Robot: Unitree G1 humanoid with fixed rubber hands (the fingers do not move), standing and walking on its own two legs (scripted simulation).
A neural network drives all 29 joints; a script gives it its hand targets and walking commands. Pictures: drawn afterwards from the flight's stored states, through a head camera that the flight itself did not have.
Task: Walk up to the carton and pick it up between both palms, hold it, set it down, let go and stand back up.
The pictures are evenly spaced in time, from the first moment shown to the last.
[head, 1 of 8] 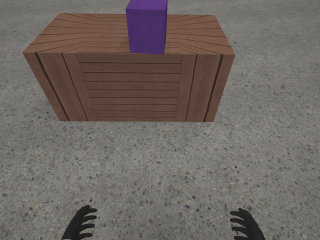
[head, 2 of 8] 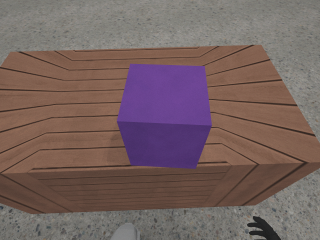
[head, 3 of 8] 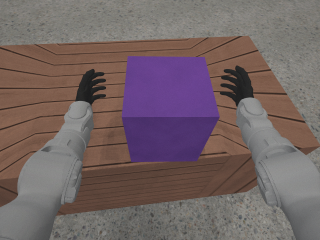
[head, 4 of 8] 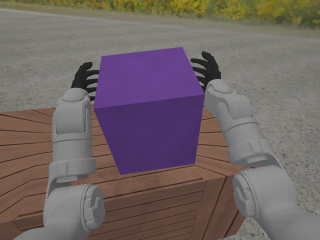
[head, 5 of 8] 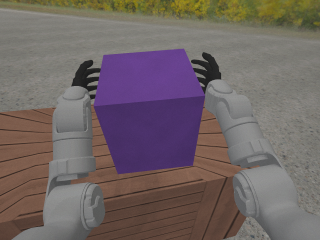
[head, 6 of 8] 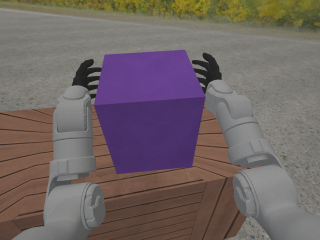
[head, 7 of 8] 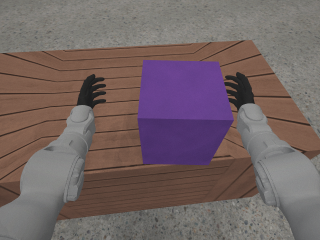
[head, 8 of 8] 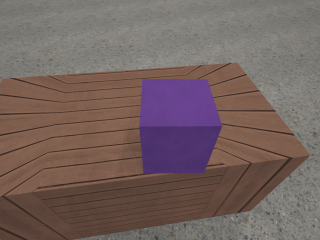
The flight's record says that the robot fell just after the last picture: no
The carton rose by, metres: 0.24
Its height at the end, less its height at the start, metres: +0.00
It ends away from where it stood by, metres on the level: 0.03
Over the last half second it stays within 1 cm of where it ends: yes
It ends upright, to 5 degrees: yes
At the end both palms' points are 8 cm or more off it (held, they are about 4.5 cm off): yes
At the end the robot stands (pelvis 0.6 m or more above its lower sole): yes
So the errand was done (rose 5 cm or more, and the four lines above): yes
